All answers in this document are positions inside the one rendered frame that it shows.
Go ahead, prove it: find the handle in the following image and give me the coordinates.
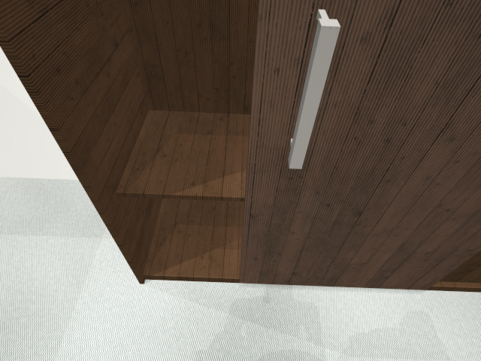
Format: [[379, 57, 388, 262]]
[[288, 9, 340, 169]]

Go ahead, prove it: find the wardrobe door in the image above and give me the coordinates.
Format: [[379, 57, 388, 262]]
[[439, 250, 481, 283], [239, 0, 481, 290]]

